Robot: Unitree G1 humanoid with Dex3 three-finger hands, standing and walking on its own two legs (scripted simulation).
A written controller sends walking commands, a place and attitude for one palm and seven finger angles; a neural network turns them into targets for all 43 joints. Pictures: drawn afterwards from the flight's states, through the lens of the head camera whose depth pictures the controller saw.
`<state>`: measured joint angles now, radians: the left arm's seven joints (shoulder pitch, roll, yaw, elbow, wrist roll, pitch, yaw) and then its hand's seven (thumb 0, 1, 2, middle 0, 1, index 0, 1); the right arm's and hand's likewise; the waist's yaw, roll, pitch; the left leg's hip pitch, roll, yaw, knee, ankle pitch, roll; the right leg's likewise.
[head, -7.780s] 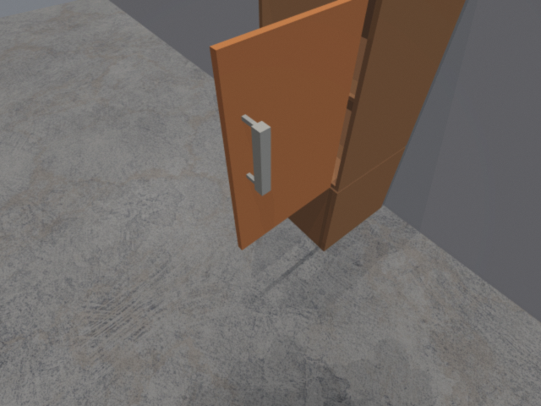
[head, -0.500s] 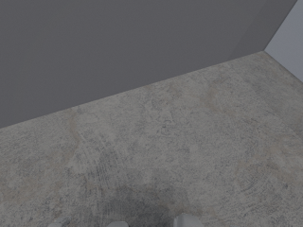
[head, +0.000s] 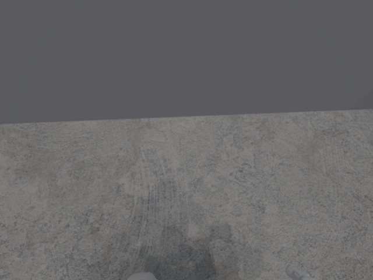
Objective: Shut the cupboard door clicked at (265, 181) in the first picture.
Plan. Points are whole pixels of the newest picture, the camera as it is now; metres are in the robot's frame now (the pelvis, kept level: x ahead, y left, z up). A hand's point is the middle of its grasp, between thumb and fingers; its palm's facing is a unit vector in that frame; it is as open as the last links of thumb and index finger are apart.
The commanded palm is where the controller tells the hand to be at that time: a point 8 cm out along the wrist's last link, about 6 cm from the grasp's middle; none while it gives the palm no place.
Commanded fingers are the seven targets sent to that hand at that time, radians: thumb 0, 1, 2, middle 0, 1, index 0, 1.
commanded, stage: walk to a spot facing it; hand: left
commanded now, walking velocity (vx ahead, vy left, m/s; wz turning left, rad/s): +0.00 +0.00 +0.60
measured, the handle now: out of the picture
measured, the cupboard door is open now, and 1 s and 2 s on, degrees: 92 92 92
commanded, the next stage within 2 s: none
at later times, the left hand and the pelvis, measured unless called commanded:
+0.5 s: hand out of the picture +0.08 +0.19 -0.14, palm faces +0.28 -0.91 -0.30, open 7.4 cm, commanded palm none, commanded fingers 0.00 0.90 0.90 -0.20 -0.30 -0.20 -0.30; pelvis +0.02 -0.04 +0.00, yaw +18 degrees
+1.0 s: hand out of the picture +0.02 +0.23 -0.15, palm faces +0.58 -0.78 -0.23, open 7.4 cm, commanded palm none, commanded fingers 0.00 0.90 0.90 -0.20 -0.30 -0.20 -0.30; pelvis +0.08 +0.01 +0.01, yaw +35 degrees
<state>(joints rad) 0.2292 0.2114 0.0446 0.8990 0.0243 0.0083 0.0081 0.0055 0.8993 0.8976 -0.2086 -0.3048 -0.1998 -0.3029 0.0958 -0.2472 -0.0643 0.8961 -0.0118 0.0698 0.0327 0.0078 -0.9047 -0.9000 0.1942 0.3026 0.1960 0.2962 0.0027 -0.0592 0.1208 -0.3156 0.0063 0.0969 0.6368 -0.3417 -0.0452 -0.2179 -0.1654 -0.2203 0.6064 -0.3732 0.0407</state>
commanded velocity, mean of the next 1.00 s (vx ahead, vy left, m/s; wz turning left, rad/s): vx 0.13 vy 0.00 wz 0.59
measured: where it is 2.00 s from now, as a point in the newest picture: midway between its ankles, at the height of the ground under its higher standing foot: (131, 230)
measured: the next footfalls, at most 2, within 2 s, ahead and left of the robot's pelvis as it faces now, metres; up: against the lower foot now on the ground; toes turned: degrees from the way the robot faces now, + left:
left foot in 0.02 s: +0.04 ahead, +0.11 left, +0.00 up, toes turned +5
right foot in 0.40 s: +0.08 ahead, -0.15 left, +0.00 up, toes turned +12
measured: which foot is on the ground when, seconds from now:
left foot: up 0.00-0.00, down 0.02-0.40, up 0.42-0.74, down 0.76-1.00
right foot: down 0.00-0.02, up 0.04-0.38, down 0.40-0.76, up 0.78-1.00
